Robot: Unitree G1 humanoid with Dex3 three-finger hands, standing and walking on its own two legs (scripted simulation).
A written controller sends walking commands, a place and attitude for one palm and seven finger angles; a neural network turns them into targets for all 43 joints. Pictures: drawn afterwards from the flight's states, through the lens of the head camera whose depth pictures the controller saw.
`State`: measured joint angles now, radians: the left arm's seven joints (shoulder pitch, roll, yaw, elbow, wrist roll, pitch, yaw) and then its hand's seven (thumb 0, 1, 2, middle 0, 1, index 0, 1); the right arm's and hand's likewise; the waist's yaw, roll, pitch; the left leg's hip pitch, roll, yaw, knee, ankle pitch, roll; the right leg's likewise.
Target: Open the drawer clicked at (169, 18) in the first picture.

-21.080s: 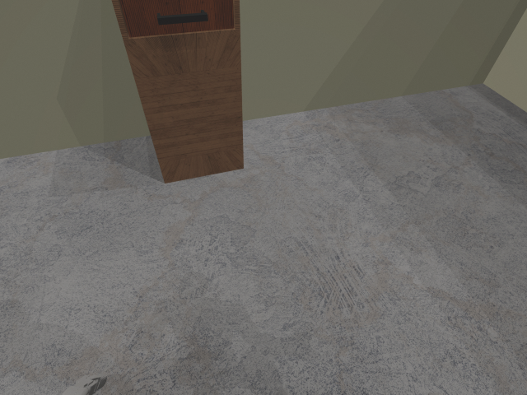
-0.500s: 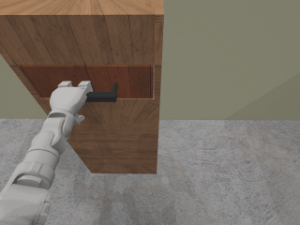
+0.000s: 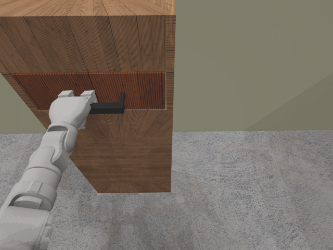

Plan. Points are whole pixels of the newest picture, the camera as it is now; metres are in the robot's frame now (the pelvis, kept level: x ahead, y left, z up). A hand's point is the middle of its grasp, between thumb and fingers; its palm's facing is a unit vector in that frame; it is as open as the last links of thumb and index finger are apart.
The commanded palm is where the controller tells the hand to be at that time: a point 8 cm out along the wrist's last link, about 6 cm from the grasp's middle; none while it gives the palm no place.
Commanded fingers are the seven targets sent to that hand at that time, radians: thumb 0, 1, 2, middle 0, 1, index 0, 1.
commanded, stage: pull the drawer open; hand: left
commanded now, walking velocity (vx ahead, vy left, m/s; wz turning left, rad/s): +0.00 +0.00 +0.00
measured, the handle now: (93, 102) +0.48 +0.21 +0.08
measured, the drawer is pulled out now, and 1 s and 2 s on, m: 0.00 0.12 0.23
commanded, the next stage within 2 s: none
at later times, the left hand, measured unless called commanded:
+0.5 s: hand (75, 140) +0.37 +0.23 +0.05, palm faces +0.01 -0.08 -1.00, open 5.4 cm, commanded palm +0.33 +0.24 +0.11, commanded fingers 0.00 0.90 0.90 -0.40 -1.35 -0.40 -1.35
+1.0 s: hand (68, 164) +0.30 +0.23 +0.05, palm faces +0.00 -0.07 -1.00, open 5.4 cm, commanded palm +0.27 +0.24 +0.11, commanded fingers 0.00 0.90 0.90 -0.40 -1.35 -0.40 -1.35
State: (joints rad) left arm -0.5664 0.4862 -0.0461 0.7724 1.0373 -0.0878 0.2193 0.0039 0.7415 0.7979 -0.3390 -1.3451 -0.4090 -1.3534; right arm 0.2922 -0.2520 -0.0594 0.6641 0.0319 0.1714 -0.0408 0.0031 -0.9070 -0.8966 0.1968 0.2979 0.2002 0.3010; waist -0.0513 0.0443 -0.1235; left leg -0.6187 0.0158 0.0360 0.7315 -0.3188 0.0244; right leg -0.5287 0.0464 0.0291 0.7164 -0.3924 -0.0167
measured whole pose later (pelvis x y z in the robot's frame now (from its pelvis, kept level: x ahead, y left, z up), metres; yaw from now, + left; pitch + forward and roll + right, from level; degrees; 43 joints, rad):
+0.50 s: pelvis +0.02 +0.01 +0.01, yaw +0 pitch +10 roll +0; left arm -0.18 0.45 -0.07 0.31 0.99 0.02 0.19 0.02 0.75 0.80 -0.28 -1.35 -0.41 -1.35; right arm 0.19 -0.25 -0.05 0.60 0.03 0.16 -0.02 0.00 -0.91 -0.90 0.20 0.30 0.20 0.30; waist 0.00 0.05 -0.13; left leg -0.51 0.01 0.05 0.68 -0.34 0.03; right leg -0.42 0.04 0.05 0.66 -0.41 -0.01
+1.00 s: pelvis +0.02 -0.01 +0.01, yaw +1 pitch +7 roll +0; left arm 0.02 0.45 -0.04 0.13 0.97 -0.01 0.17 0.02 0.74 0.81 -0.28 -1.34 -0.42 -1.35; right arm 0.15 -0.24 -0.02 0.63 0.01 0.13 -0.03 0.01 -0.91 -0.90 0.20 0.30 0.20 0.30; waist 0.03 0.06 -0.10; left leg -0.47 0.01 0.03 0.68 -0.33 0.01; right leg -0.39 0.04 0.02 0.69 -0.42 -0.03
